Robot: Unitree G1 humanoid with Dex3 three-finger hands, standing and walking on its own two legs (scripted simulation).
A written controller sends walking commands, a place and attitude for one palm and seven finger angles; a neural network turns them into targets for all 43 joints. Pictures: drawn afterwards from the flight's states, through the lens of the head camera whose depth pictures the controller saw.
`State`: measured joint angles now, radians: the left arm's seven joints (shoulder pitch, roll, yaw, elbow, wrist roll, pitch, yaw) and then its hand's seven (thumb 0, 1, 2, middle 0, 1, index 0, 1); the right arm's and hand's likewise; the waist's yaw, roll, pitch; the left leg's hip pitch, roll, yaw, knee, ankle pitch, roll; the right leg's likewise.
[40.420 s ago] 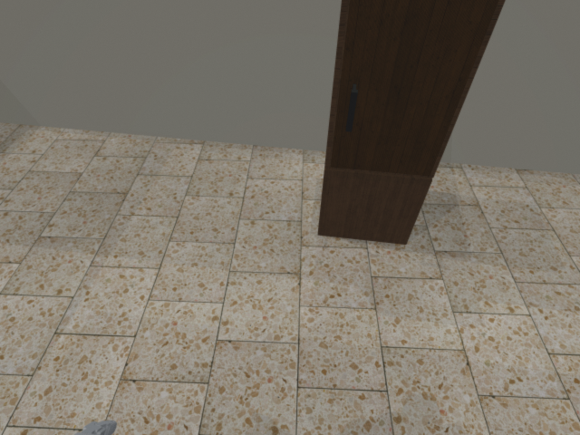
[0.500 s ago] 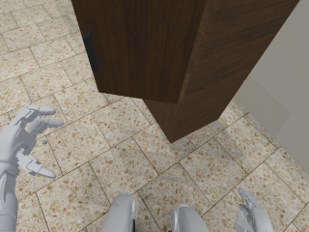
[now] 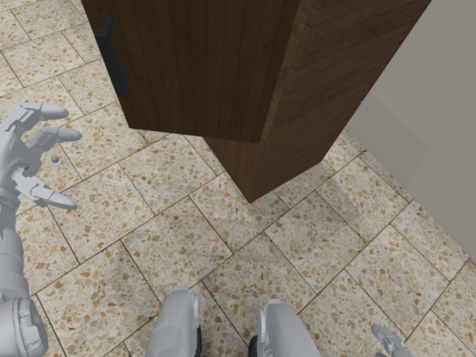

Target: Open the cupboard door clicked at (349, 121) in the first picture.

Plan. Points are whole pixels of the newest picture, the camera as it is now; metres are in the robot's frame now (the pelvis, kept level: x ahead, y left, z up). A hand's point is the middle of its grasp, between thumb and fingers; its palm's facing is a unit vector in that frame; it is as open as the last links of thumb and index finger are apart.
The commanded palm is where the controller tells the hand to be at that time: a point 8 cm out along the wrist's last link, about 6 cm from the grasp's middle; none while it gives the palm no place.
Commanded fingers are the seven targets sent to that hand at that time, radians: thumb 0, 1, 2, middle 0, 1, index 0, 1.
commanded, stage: move the hooked fingers beside the handle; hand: left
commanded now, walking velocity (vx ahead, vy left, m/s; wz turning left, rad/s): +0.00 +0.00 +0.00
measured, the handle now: (115, 58) +0.63 +0.26 +0.05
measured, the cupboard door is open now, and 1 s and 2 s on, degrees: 53 53 53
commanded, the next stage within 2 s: slide the fingers in behind the handle in 1.86 s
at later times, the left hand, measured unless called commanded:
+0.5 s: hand (62, 114) +0.48 +0.31 +0.05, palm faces -0.02 -1.00 -0.01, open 14.0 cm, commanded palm +0.49 +0.33 +0.05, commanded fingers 0.00 -0.50 0.30 -0.30 -1.20 -0.30 -1.20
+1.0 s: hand (71, 79) +0.56 +0.32 +0.05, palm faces +0.00 -1.00 -0.04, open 14.0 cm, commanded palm +0.58 +0.32 +0.04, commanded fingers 0.00 -0.50 0.30 -0.30 -1.20 -0.30 -1.20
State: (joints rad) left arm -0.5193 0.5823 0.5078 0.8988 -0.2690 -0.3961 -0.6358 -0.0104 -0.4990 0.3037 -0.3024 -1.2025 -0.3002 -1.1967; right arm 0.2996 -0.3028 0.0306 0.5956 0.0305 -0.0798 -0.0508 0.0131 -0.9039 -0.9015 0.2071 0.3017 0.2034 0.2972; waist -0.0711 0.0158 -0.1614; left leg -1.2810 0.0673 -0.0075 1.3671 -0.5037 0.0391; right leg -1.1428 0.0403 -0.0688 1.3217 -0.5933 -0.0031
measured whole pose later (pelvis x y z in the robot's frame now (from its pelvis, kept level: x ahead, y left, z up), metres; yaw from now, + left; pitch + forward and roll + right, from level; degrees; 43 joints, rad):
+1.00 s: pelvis -0.01 +0.00 -0.05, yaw -5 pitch +34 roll -10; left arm -1.22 1.09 0.58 1.32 0.00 -0.25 -0.61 -0.01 -0.50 0.30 -0.30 -1.20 -0.30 -1.20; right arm 0.33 -0.30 0.15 0.56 0.00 0.06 -0.07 0.01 -0.90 -0.90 0.21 0.30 0.20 0.30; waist -0.26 0.04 -0.10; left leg -1.62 0.11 -0.07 1.56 -0.54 0.04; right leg -1.46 0.08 -0.12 1.47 -0.61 0.00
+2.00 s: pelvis +0.00 +0.01 -0.04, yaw -5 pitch +34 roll -11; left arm -1.19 1.05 0.56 1.24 0.00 -0.22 -0.60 -0.01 -0.50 0.30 -0.30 -1.20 -0.30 -1.20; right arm 0.32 -0.27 0.16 0.56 -0.01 0.08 -0.05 0.01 -0.90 -0.90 0.21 0.30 0.20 0.30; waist -0.26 0.03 -0.11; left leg -1.61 0.10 -0.08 1.53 -0.54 0.05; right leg -1.43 0.08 -0.13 1.42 -0.60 0.01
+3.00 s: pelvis +0.00 -0.01 -0.03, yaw -3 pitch +33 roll -8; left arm -1.11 0.85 0.50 1.21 -0.04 -0.28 -0.47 -0.01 -0.50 0.30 -0.30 -1.20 -0.30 -1.20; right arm 0.32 -0.27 0.11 0.60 -0.01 0.06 -0.03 0.01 -0.91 -0.90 0.21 0.30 0.20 0.30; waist -0.24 0.04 -0.12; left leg -1.54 0.10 -0.06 1.48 -0.53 0.03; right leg -1.38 0.08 -0.11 1.40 -0.61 -0.01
